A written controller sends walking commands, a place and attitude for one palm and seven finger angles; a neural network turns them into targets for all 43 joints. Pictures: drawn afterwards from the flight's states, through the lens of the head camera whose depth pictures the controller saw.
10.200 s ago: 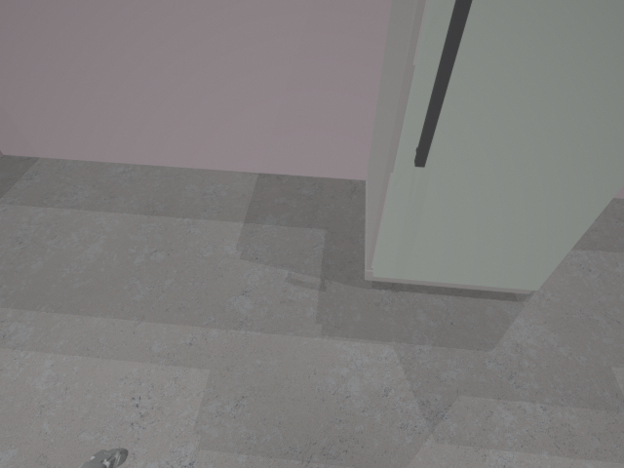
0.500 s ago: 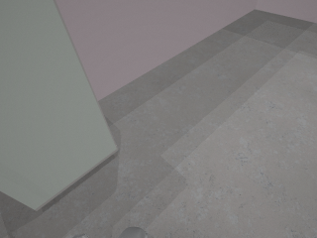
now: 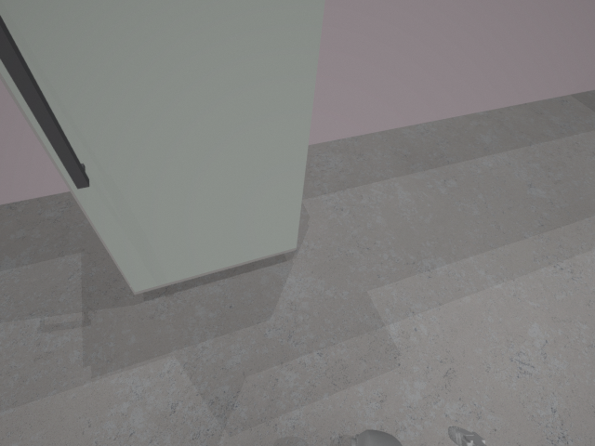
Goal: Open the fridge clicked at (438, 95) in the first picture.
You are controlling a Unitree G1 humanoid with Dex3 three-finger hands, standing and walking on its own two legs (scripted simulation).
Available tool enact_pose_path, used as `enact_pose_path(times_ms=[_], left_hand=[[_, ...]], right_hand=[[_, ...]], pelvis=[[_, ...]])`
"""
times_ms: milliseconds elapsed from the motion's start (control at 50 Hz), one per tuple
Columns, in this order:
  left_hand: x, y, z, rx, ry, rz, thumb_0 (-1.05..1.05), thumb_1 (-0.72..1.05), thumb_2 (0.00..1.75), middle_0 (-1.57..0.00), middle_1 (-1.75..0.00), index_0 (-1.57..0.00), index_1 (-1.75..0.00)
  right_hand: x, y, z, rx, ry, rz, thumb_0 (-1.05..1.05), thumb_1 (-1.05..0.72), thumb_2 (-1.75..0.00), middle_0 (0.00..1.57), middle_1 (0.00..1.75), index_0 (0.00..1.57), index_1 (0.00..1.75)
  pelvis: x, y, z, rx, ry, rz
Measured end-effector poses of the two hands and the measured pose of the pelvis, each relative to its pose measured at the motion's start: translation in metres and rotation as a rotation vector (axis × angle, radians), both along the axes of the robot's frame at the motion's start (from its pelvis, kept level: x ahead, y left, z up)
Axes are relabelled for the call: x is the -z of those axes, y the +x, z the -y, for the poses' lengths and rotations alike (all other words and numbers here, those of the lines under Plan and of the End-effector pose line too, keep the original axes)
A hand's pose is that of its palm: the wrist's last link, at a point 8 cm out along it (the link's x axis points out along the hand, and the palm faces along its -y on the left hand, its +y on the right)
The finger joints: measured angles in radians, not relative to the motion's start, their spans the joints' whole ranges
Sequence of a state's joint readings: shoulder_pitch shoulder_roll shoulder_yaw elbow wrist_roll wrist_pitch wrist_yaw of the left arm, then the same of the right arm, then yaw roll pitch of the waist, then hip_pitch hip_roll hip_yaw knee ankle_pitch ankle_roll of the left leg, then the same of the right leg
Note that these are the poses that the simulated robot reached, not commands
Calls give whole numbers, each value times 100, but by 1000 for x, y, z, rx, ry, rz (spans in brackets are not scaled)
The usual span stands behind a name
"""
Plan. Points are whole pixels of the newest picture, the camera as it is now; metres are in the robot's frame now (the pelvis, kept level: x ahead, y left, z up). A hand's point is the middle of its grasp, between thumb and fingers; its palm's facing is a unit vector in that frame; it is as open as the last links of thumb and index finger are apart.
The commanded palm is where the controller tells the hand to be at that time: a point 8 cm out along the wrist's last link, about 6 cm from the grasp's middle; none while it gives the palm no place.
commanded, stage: turn to face it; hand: left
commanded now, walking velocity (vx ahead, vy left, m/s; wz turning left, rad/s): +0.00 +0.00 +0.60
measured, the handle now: (35, 91) +0.61 +0.52 +0.09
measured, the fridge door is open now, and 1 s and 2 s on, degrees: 0 0 0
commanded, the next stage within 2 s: take the last steps up to it in 0.58 s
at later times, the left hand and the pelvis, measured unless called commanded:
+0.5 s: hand out of the picture +0.03 +0.16 -0.13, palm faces +0.25 -0.92 -0.30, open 7.4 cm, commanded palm none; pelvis -0.03 -0.06 +0.00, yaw +16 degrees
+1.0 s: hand out of the picture -0.15 +0.18 -0.18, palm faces +0.46 -0.87 -0.19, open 7.4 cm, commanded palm none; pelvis -0.05 +0.01 +0.01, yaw +24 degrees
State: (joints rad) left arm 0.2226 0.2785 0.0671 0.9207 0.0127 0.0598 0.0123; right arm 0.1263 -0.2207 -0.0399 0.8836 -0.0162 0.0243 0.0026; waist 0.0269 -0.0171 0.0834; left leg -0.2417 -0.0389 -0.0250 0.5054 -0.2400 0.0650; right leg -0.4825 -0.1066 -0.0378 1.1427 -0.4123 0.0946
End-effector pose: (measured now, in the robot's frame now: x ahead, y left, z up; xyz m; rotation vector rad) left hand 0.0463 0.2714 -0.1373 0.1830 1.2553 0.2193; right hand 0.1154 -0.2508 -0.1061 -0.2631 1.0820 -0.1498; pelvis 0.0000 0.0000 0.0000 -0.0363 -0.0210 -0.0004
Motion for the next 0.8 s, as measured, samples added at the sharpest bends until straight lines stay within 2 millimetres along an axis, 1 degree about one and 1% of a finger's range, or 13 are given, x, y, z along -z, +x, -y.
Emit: enact_pose_path(times_ms=[80,160,260,300,340,380,480,540,600,660,700,760,800], left_hand=[[-9,21,1,-11,5,91,1,91,90,-20,-30,-20,-30],[-18,38,8,-17,13,157,1,91,90,-20,-30,-20,-30],[-28,49,27,-22,29,219,1,91,90,-20,-30,-20,-30],[-32,48,37,-30,40,238,1,91,90,-20,-30,-20,-30],[-32,42,46,-41,58,258,1,91,90,-20,-30,-20,-30],[-33,28,55,-54,73,254,1,91,90,-20,-30,-20,-30],[-37,-23,72,-134,73,181,1,91,90,-20,-30,-21,-30],[-33,-54,78,-189,61,138,1,91,90,-20,-30,-21,-30],[-26,-85,83,-247,43,100,1,91,90,-20,-30,-21,-30],[-17,-120,85,-302,19,51,1,91,90,-20,-30,-21,-30],[-9,-146,85,-338,0,13,1,91,90,-20,-30,-21,-30],[5,-185,81,-394,-34,-46,1,91,90,-20,-30,-21,-30],[17,-211,76,-433,-59,-84,1,90,90,-20,-30,-21,-30]], right_hand=[[4,-13,-6,-11,21,-41,0,-90,-90,20,30,20,30],[12,-34,-3,-8,37,-94,0,-90,-90,20,30,20,30],[26,-61,15,0,50,-171,0,-90,-90,20,30,20,30],[33,-70,26,-2,56,-199,0,-90,-90,20,30,20,30],[43,-76,37,-7,66,-219,0,-90,-90,20,30,20,30],[49,-78,47,-13,71,-233,0,-91,-90,20,30,20,30],[47,-73,60,-65,72,-249,1,-91,-90,20,30,19,29],[44,-68,62,-105,64,-253,1,-91,-90,20,30,19,29],[42,-61,58,-150,47,-262,0,-91,-90,20,30,19,29],[38,-49,47,-199,28,-255,0,-91,-90,20,30,19,29],[36,-38,34,-236,15,-236,1,-91,-90,20,30,19,29],[30,-21,8,-299,-3,-180,1,-91,-90,20,30,19,29],[28,-12,-11,-338,-11,-127,0,-91,-90,20,30,19,29]], pelvis=[[-2,-2,1,-46,-1,0],[-2,-5,7,-91,2,-3],[0,-11,23,-145,11,-10],[2,-14,32,-166,18,-14],[8,-16,43,-185,34,-18],[10,-21,51,-202,35,-8],[2,-27,60,-263,62,3],[0,-30,63,-297,66,4],[-1,-35,62,-326,67,1],[1,-41,57,-350,64,-3],[2,-47,51,-364,59,-7],[7,-57,40,-383,45,-10],[13,-63,29,-398,31,-12]])
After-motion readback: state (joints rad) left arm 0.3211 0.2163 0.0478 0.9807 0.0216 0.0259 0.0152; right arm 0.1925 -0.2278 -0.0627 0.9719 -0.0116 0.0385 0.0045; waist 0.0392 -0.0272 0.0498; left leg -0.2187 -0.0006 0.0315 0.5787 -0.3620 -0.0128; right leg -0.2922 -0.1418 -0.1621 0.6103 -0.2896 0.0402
